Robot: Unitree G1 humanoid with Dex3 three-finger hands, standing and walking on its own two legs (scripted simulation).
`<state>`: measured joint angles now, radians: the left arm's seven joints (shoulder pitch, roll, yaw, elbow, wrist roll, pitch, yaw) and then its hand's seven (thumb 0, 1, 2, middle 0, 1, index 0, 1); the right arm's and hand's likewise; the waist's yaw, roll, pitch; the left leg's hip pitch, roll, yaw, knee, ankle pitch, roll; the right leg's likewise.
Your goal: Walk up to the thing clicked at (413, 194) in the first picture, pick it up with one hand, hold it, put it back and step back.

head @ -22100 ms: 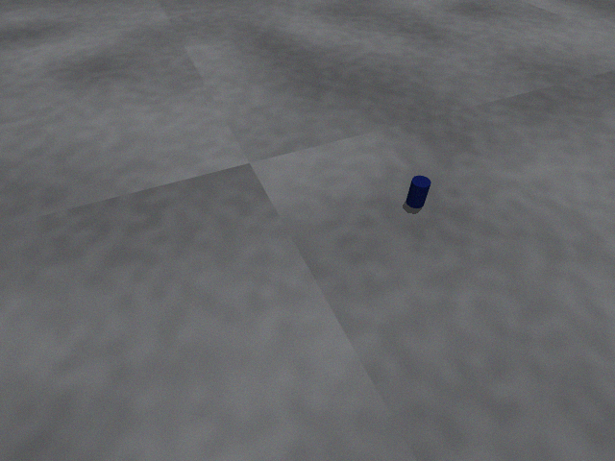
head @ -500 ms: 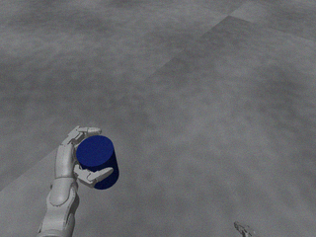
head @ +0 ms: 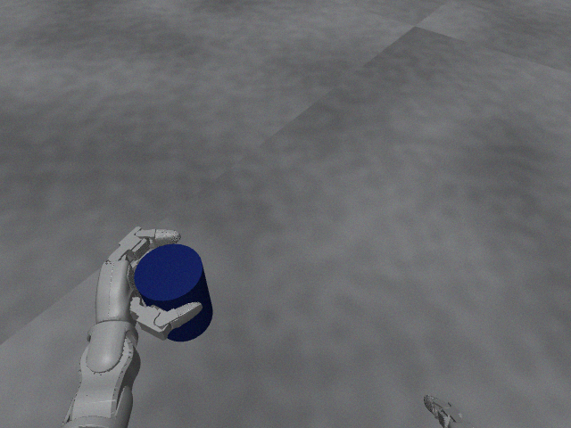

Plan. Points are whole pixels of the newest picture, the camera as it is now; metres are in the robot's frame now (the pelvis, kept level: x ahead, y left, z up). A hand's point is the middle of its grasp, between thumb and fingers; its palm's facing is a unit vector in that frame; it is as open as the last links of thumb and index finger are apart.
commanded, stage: hold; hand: left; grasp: from the side
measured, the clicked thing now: (177, 295) +0.32 +0.16 +0.00
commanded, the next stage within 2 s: crouch in 0.26 s
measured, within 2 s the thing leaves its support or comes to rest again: neither
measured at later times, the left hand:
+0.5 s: hand (166, 284) +0.32 +0.17 +0.03, palm faces +0.15 -0.99 -0.05, open 11.7 cm
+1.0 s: hand (185, 317) +0.36 +0.19 -0.17, palm faces +0.22 -0.97 -0.06, open 11.7 cm
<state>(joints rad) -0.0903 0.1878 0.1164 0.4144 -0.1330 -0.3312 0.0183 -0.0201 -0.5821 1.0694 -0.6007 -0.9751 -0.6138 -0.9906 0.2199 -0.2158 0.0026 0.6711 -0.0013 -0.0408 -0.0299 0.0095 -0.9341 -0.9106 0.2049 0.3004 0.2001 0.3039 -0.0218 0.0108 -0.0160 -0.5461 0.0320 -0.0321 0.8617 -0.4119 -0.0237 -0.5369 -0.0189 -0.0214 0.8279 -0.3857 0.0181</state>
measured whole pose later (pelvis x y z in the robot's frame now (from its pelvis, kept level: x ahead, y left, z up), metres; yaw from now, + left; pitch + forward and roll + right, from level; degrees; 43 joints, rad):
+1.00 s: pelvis -0.03 +0.00 -0.14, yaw -1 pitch +27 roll -2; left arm -0.40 0.25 0.31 0.90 -0.10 -0.72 0.00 -0.02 -0.58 1.06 -0.61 -0.96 -0.63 -0.97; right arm 0.17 -0.26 -0.03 0.71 -0.08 -0.04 0.05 0.01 -0.90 -0.91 0.20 0.30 0.20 0.30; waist -0.08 0.00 -0.17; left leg -1.41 0.03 -0.07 1.56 -0.62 -0.04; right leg -1.40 -0.01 -0.03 1.52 -0.60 0.01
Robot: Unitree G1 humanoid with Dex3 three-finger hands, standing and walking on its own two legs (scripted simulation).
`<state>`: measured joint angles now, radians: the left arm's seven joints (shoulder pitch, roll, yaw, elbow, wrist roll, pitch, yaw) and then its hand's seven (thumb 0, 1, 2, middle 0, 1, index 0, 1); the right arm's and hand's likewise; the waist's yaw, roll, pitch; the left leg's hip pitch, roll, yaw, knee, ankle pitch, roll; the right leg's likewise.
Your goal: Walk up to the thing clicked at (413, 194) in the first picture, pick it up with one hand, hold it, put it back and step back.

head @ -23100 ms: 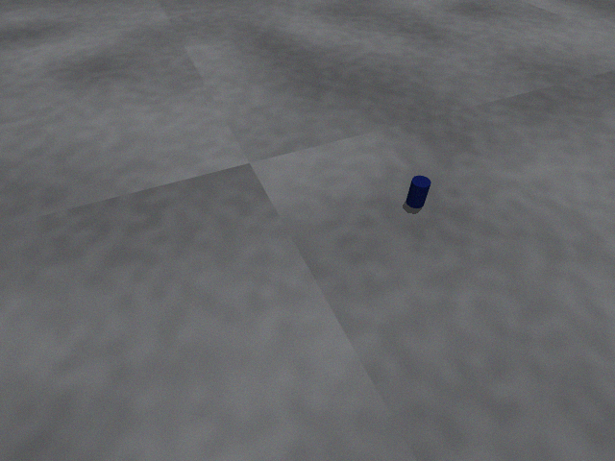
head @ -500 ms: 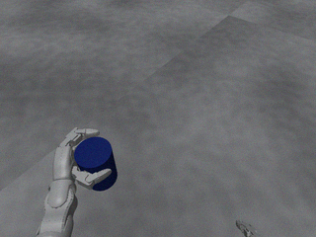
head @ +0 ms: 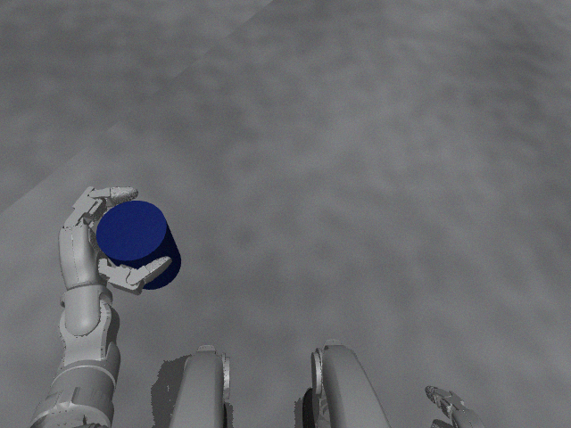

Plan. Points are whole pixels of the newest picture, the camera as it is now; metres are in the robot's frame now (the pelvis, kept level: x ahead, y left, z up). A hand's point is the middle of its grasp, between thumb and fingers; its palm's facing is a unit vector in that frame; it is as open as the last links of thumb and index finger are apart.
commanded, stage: crouch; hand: left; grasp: from the side
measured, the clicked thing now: (144, 248) +0.39 +0.20 -0.07
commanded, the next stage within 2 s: lower in 1.22 s
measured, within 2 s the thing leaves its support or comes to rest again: neither
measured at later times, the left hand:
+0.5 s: hand (155, 268) +0.42 +0.23 -0.24, palm faces +0.28 -0.96 -0.07, open 11.7 cm
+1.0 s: hand (162, 276) +0.44 +0.24 -0.35, palm faces +0.25 -0.97 -0.06, open 11.7 cm
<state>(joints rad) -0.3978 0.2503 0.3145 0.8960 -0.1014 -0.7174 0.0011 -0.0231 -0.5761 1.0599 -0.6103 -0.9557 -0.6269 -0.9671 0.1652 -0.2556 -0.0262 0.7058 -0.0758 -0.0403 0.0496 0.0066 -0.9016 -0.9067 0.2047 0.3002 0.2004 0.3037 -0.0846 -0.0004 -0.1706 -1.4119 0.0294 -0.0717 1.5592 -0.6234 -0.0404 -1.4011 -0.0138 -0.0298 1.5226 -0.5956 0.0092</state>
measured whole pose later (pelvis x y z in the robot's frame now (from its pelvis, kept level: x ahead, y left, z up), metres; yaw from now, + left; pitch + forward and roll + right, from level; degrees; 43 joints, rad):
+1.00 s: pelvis -0.06 +0.01 -0.27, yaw -6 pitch +27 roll -8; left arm -0.74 0.58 0.60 1.22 0.00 -0.77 -0.05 -0.02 -0.56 1.06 -0.60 -0.96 -0.61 -0.97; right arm 0.07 -0.32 0.15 0.71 -0.19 0.03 0.12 0.00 -0.93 -0.91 0.21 0.30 0.20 0.30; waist -0.22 -0.06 0.05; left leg -2.25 -0.02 -0.19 2.45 -0.67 -0.05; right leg -2.20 0.01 -0.07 2.33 -0.61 0.05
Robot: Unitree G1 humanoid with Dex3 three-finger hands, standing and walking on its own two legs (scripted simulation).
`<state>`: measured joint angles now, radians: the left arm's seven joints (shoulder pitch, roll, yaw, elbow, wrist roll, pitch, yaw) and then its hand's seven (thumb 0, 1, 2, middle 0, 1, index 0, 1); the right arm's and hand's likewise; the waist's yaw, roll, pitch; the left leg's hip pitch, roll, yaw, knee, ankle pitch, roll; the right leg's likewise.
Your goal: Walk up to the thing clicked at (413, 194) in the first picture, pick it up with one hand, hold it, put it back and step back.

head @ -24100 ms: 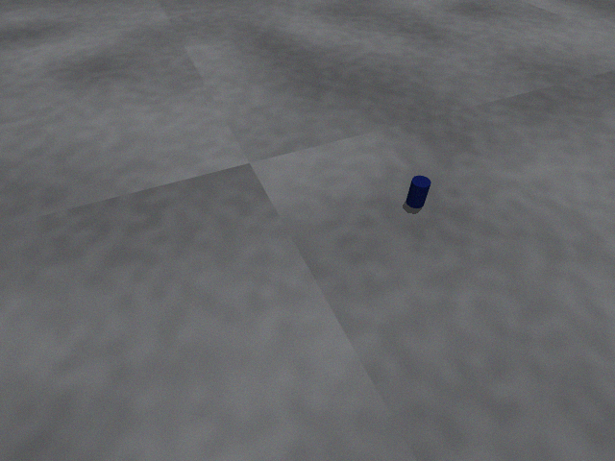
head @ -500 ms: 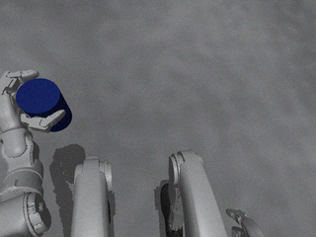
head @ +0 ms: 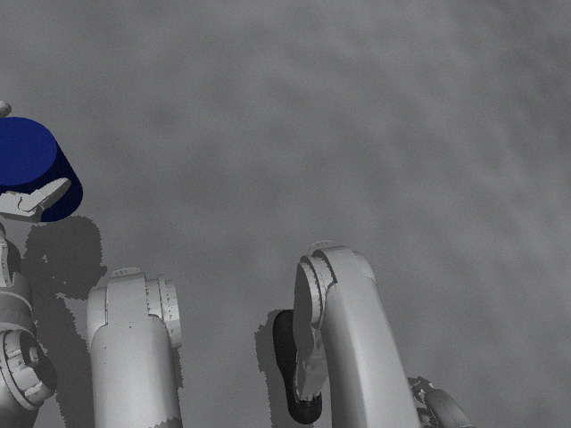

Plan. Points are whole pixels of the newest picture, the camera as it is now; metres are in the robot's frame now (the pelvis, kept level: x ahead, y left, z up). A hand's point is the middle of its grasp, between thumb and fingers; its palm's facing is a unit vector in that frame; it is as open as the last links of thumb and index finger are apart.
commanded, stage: crouch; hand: left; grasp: from the side
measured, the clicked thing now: (33, 175) +0.47 +0.27 -0.12
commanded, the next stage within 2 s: lower in 0.22 s
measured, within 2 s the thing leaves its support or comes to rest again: neither
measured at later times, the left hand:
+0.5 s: hand (33, 174) +0.48 +0.28 -0.14, palm faces +0.35 -0.93 -0.04, open 11.7 cm
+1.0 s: hand (50, 181) +0.49 +0.28 -0.20, palm faces +0.36 -0.93 -0.06, open 11.7 cm
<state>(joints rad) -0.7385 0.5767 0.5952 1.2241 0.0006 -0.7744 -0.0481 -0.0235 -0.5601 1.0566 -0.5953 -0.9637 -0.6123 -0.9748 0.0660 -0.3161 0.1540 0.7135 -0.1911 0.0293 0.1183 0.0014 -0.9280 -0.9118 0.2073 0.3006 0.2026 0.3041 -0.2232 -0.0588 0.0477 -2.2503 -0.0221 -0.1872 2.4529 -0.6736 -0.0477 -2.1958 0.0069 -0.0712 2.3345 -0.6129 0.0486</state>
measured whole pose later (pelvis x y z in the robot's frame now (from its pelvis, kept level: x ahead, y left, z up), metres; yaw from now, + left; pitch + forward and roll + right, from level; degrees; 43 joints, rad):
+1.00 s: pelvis +0.00 +0.02 -0.03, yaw -6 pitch +17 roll -16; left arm -0.77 0.87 0.62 1.45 0.01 -0.96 0.05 -0.03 -0.56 1.06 -0.60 -0.95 -0.62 -0.96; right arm -0.10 -0.39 0.43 0.60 -0.33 0.05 0.14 0.00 -0.92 -0.91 0.21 0.30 0.20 0.30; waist -0.30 -0.22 0.30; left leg -2.24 -0.03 -0.33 2.62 -0.71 -0.04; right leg -2.13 0.05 -0.18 2.38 -0.60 0.08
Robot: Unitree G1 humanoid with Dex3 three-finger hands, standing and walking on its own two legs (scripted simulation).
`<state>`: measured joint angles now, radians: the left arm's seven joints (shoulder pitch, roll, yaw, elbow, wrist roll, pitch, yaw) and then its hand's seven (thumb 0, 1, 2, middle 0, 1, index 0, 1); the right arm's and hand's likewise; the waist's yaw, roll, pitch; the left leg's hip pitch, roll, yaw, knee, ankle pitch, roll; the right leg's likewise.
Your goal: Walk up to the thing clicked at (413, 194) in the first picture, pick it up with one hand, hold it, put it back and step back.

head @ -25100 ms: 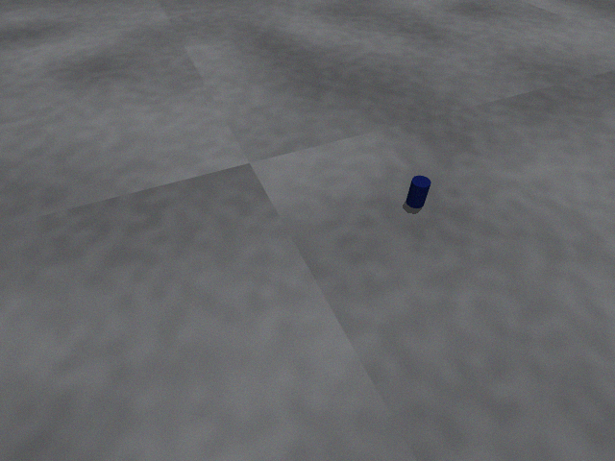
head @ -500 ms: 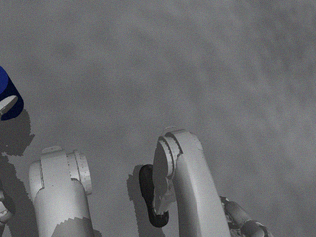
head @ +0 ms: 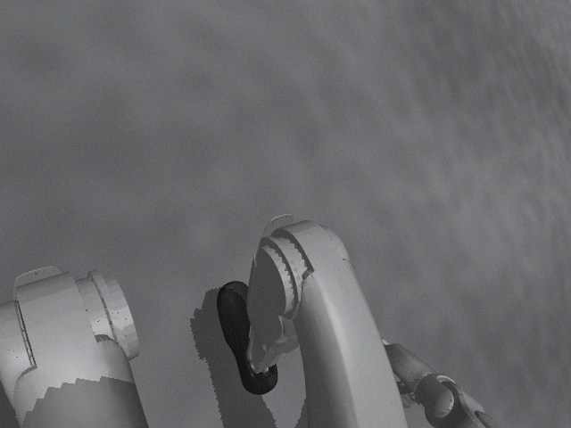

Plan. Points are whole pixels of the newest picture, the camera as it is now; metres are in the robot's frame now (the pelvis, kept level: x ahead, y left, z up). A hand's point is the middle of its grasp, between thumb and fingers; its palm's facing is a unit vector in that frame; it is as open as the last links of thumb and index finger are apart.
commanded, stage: lower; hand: left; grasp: from the side
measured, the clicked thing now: out of the picture +0.46 +0.31 -0.21
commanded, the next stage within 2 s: loosen in 0.24 s
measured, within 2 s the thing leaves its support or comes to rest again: rests again in 1.28 s
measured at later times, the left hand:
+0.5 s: hand out of the picture +0.46 +0.31 -0.18, palm faces +0.46 -0.89 -0.04, open 11.6 cm
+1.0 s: hand out of the picture +0.47 +0.31 -0.17, palm faces +0.46 -0.89 -0.02, open 16.3 cm
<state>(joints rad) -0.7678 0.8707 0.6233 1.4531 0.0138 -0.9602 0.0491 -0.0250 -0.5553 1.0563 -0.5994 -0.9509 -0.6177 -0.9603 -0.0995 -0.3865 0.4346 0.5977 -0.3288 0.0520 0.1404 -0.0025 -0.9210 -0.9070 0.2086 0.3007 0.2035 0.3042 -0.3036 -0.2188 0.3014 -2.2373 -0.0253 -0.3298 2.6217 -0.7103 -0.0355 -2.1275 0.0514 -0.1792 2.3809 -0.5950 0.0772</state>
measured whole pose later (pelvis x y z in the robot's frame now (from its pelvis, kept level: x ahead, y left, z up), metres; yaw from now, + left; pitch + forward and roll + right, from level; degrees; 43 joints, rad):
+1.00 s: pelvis -0.01 +0.01 +0.00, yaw -3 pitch +14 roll -19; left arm -0.80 0.96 0.57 1.54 -0.01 -1.06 0.07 -0.01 -0.55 0.18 -0.29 -0.24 -0.28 -0.24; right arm -0.15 -0.39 0.54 0.52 -0.36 0.07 0.14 0.00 -0.91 -0.90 0.21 0.30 0.21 0.31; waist -0.31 -0.27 0.32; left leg -2.22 0.00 -0.37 2.64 -0.72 0.00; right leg -2.08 0.08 -0.22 2.34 -0.58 0.08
